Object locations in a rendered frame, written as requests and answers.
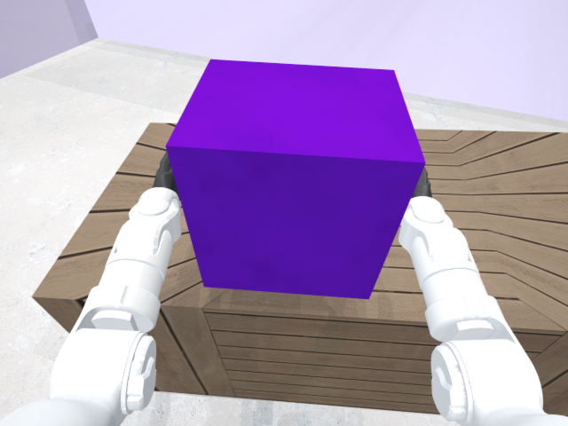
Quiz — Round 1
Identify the pedestal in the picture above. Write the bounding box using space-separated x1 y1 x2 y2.
31 122 568 417

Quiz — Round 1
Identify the robot right upper arm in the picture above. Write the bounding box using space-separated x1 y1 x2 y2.
431 339 568 426

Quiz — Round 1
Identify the robot left upper arm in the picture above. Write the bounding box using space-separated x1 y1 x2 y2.
0 328 156 426

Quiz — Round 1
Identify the left robot hand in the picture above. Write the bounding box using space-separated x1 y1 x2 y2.
152 151 180 201

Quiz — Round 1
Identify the robot right forearm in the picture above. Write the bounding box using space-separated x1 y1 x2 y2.
398 196 543 408

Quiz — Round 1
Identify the robot left forearm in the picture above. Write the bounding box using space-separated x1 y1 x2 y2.
49 187 181 398

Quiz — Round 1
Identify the right robot hand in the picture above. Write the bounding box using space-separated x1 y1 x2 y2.
411 167 432 199

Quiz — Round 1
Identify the carton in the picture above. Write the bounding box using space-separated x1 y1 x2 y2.
166 59 426 299

